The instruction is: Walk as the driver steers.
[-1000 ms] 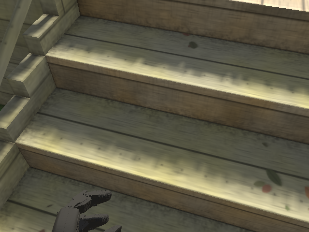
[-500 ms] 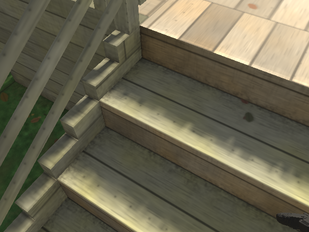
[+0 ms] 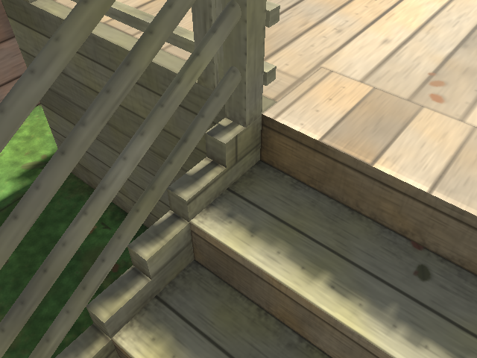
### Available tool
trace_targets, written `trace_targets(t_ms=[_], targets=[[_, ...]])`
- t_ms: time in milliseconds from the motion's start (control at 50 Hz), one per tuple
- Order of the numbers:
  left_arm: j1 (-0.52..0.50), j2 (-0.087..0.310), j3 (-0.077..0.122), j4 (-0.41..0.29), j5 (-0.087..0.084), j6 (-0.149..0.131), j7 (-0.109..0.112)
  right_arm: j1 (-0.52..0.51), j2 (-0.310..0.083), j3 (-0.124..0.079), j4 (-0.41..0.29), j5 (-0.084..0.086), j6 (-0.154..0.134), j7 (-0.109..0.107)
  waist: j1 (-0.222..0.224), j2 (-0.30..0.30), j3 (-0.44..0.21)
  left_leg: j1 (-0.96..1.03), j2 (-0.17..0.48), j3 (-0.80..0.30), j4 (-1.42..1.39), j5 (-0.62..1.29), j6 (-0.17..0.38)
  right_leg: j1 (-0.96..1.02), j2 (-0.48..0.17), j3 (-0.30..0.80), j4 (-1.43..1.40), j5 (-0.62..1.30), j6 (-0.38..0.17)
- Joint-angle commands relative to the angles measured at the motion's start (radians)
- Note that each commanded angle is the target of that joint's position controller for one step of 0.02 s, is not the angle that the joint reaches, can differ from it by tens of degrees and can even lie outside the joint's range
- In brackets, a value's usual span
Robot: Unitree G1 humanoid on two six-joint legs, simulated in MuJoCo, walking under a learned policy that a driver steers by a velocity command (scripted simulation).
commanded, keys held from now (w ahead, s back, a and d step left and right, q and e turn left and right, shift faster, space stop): w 0.74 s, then w+e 0.26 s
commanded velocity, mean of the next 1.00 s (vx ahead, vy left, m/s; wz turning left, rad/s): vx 0.32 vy -0.03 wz -0.04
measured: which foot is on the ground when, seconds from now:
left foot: down 0.00-1.00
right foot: down 0.00-0.72, up 0.74-1.00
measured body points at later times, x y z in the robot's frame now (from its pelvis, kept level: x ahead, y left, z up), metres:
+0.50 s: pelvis +0.06 -0.02 +0.00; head +0.07 -0.02 +0.45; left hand +0.15 +0.22 -0.13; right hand +0.17 -0.24 -0.12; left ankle +0.05 +0.10 -0.73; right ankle -0.04 -0.12 -0.73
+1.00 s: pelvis +0.11 -0.04 +0.01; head +0.10 -0.05 +0.46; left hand +0.36 +0.13 -0.04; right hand +0.07 -0.29 -0.13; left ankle +0.05 +0.10 -0.73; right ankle +0.12 -0.17 -0.40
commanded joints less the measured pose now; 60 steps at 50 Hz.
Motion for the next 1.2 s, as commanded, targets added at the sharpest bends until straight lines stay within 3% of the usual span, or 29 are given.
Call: trace_targets(t_ms=[20, 40, 60, 140, 220, 400, 460, 540, 560, 620, 660, 700, 740, 760, 800, 840, 860, 900, 940, 960, 980, 1040, 1060, 1080, 1120, 1140, 1160, 1180, 1200], targets=[[0.092, 0.087, 0.011, -0.016, 0.021, -0.020, 0.001, 0.071, -0.095, -0.048, -0.022, 0.005, -0.030, 0.026, -0.017, 0.074, 0.075, -0.124, 0.128, -0.164, -0.149, -0.184, 0.018, 0.125, -0.096, 0.120, -0.230, 0.241, -0.053], [0.083, 0.096, 0.020, -0.004, 0.009, -0.024, -0.001, 0.060, -0.085, -0.050, -0.027, 0.023, -0.033, 0.034, -0.022, -0.122, 0.094, -0.065, 0.103, -0.115, -0.166, -0.098, 0.003, 0.009, -0.063, 0.072, -0.207, 0.105, -0.073], [0.055, 0.066, 0.013, -0.016, 0.002, -0.032, -0.008, 0.024, -0.111, -0.056, -0.019, 0.018, -0.032, 0.029, -0.007, -0.125, 0.103, -0.017, 0.096, -0.099, -0.129, -0.073, -0.006, -0.046, -0.045, 0.079, -0.251, -0.013, -0.081], [0.052, 0.052, 0.013, -0.023, -0.002, -0.056, -0.015, 0.022, -0.121, -0.079, 0.019, 0.018, -0.026, 0.003, -0.003, -0.064, 0.094, 0.005, 0.090, -0.056, -0.088, -0.007, -0.012, 0.000, -0.039, 0.098, -0.312, -0.009, -0.112], [0.078, 0.081, 0.020, -0.027, 0.009, -0.068, -0.006, 0.033, -0.083, -0.074, 0.046, 0.030, -0.027, 0.016, 0.015, -0.054, 0.087, -0.040, 0.052, 0.013, -0.012, -0.040, -0.013, 0.068, -0.089, 0.162, -0.332, 0.060, -0.150], [0.124, 0.096, 0.026, -0.025, -0.009, -0.064, 0.016, 0.067, -0.100, -0.080, 0.035, 0.006, -0.031, -0.008, 0.004, 0.036, 0.015, 0.077, 0.081, -0.020, 0.032, 0.266, 0.008, 0.114, -0.034, 0.032, -0.103, 0.718, -0.128], [0.125, 0.097, 0.022, -0.037, -0.014, -0.061, 0.022, 0.094, -0.130, -0.092, 0.030, 0.017, -0.015, -0.018, -0.018, 0.079, -0.053, 0.214, 0.110, -0.071, 0.014, 0.374, 0.038, 0.054, -0.025, 0.015, -0.035, 0.599, -0.111], [0.125, 0.078, 0.008, -0.044, 0.013, -0.059, 0.025, 0.097, -0.156, -0.099, 0.021, 0.011, -0.009, -0.005, -0.014, 0.098, 0.000, 0.241, 0.164, -0.142, -0.045, 0.386, 0.085, -0.068, -0.003, -0.011, 0.034, 0.295, -0.095], [0.145, 0.074, 0.005, -0.057, 0.036, -0.068, 0.019, 0.051, -0.181, -0.109, 0.013, 0.030, -0.001, 0.008, 0.037, 0.125, 0.012, 0.167, 0.113, -0.108, -0.065, 0.179, 0.096, -0.007, -0.017, 0.019, -0.038, 0.221, -0.118], [0.142, 0.166, 0.030, -0.032, 0.028, -0.066, 0.018, -0.069, -0.102, -0.086, -0.044, 0.033, -0.024, 0.022, 0.049, -0.102, 0.010, 0.009, 0.026, 0.005, 0.082, 0.179, 0.076, 0.206, -0.072, 0.079, -0.132, 0.663, -0.133], [0.069, 0.149, 0.024, -0.054, 0.008, -0.057, 0.016, -0.032, -0.106, -0.082, -0.027, 0.024, -0.029, 0.034, 0.010, -0.207, -0.016, -0.002, -0.003, 0.033, 0.062, 0.011, 0.057, 0.220, -0.116, 0.129, -0.112, 0.846, -0.162], [-0.020, 0.130, 0.015, -0.083, -0.010, -0.074, 0.004, -0.009, -0.155, -0.100, -0.008, 0.029, -0.028, 0.033, -0.043, -0.040, -0.028, 0.174, 0.031, -0.023, -0.027, 0.166, 0.069, 0.102, -0.068, 0.052, 0.054, 1.008, -0.145], [-0.043, 0.129, 0.014, -0.097, -0.024, -0.077, -0.001, 0.095, -0.213, -0.120, 0.011, 0.013, -0.011, 0.030, -0.087, 0.105, -0.064, 0.381, 0.158, -0.192, -0.112, 0.260, 0.122, -0.156, -0.003, -0.001, 0.285, 0.669, -0.113], [-0.077, 0.101, 0.010, -0.105, -0.033, -0.078, 0.003, 0.162, -0.248, -0.127, 0.024, 0.000, -0.001, 0.028, -0.131, 0.204, -0.071, 0.449, 0.291, -0.325, -0.205, 0.319, 0.206, -0.317, 0.073, -0.065, 0.532, 0.243, -0.084], [-0.044, 0.059, 0.022, -0.096, -0.014, -0.058, 0.026, 0.128, -0.280, -0.139, 0.024, -0.018, 0.000, 0.034, -0.093, 0.154, 0.000, 0.287, 0.395, -0.355, -0.224, 0.282, 0.333, -0.519, 0.069, 0.015, 1.238, -0.220, -0.059], [-0.204, 0.026, 0.010, -0.190, -0.012, -0.047, 0.051, 0.149, -0.231, -0.117, 0.083, -0.030, -0.023, 0.042, -0.074, 0.115, 0.062, 0.262, 0.402, -0.290, -0.255, -0.041, 0.259, -0.836, 0.071, 0.101, 1.594, -0.318, -0.119], [-0.230, 0.012, 0.000, -0.206, -0.002, -0.036, 0.055, 0.185, -0.199, -0.100, 0.121, -0.032, -0.043, 0.036, -0.056, 0.054, 0.097, 0.264, 0.418, -0.263, -0.254, 0.060, 0.219, -0.939, 0.082, 0.104, 1.713, -0.303, -0.115], [-0.227, -0.014, -0.020, -0.225, 0.014, -0.013, 0.048, 0.219, -0.202, -0.091, 0.179, -0.022, -0.064, 0.031, -0.012, 0.012, 0.118, 0.261, 0.429, -0.198, -0.291, -0.178, 0.155, -1.073, 0.066, 0.122, 1.754, -0.271, -0.113], [-0.267, -0.023, -0.032, -0.279, 0.023, -0.002, 0.029, 0.180, -0.232, -0.088, 0.199, 0.012, -0.067, 0.025, 0.019, 0.158, 0.179, 0.183, 0.420, -0.167, -0.357, -0.323, 0.163, -1.166, 0.037, 0.124, 1.805, -0.362, -0.121], [-0.296, -0.005, -0.029, -0.299, 0.014, 0.004, 0.025, 0.159, -0.240, -0.087, 0.207, 0.006, -0.072, 0.023, 0.042, 0.123, 0.188, 0.141, 0.418, -0.120, -0.416, -0.378, 0.150, -1.155, 0.033, 0.103, 1.747, -0.318, -0.115], [-0.272, 0.064, -0.011, -0.310, 0.020, 0.009, 0.026, 0.059, -0.287, -0.092, 0.160, 0.033, -0.056, 0.026, 0.061, 0.167, 0.222, 0.042, 0.352, -0.013, -0.476, -0.365, 0.165, -1.046, 0.012, 0.023, 1.499, -0.344, -0.087], [-0.183, 0.066, -0.014, -0.304, 0.012, 0.030, -0.001, -0.046, -0.388, -0.101, 0.105, 0.047, -0.032, 0.000, 0.119, 0.113, 0.117, -0.240, 0.280, 0.153, -0.612, -0.003, 0.136, -0.322, 0.008, -0.100, 0.878, -0.178, -0.131], [-0.183, 0.024, -0.022, -0.277, 0.001, 0.044, -0.001, -0.024, -0.410, -0.106, 0.119, 0.031, -0.046, -0.012, 0.077, 0.095, 0.089, -0.123, 0.307, 0.172, -0.553, 0.381, 0.145, -0.326, 0.036, -0.209, 0.892, -0.227, -0.150], [-0.052, 0.038, -0.012, -0.247, 0.019, 0.047, 0.006, -0.014, -0.432, -0.111, 0.132, 0.043, -0.047, -0.021, 0.133, 0.137, -0.038, 0.083, 0.322, 0.199, -0.377, 0.946, 0.150, -0.299, 0.089, -0.253, 0.912, -0.281, -0.169], [0.203, 0.124, 0.010, -0.154, 0.016, 0.017, 0.001, 0.006, -0.380, -0.098, 0.112, 0.065, -0.032, 0.013, 0.201, 0.151, -0.251, 0.242, 0.287, 0.173, 0.154, 1.307, 0.109, -0.117, 0.237, -0.113, 0.607, -0.302, -0.214], [0.294, 0.229, 0.041, -0.121, 0.015, -0.005, 0.006, -0.083, -0.311, -0.086, 0.036, 0.039, -0.029, 0.040, 0.238, -0.080, -0.184, -0.091, 0.181, 0.130, 0.580, 0.605, 0.035, -0.047, 0.073, 0.392, 0.198, -0.482, -0.281], [0.228, 0.344, 0.069, -0.096, -0.031, 0.003, 0.031, -0.133, -0.224, -0.072, -0.051, -0.027, -0.016, 0.077, 0.171, -0.347, -0.166, -0.399, 0.000, -0.090, 0.905, -0.121, -0.006, -0.062, -0.010, 1.029, -0.346, -0.910, -0.250], [0.066, 0.361, 0.064, -0.129, -0.029, 0.005, 0.048, -0.051, -0.147, -0.051, -0.063, -0.072, -0.021, 0.080, 0.053, -0.257, -0.048, -0.554, 0.019, -0.223, 1.143, -0.069, -0.007, -0.144, -0.128, 1.168, -0.494, -0.990, -0.195], [-0.007, 0.306, 0.051, -0.133, -0.007, -0.005, 0.046, -0.015, -0.147, -0.047, -0.046, -0.079, -0.033, 0.080, 0.009, -0.092, 0.047, -0.581, 0.039, -0.190, 1.221, 0.015, -0.003, -0.274, -0.132, 1.113, -0.410, -0.928, -0.184]])
Keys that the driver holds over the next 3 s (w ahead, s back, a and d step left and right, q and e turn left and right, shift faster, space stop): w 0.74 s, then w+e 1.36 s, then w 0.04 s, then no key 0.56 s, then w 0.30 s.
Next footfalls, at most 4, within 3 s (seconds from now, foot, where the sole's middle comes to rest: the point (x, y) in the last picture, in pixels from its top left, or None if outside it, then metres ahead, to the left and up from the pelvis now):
1.12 right None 0.24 -0.19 -0.60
1.70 left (354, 261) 0.65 -0.26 -0.43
2.18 right None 0.77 -0.59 -0.26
2.66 left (463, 110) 1.01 -0.60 -0.26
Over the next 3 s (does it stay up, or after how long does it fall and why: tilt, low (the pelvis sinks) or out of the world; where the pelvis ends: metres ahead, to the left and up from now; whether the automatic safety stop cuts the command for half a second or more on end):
stays up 0.90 -0.59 0.52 its command is cut before an obstacle from the start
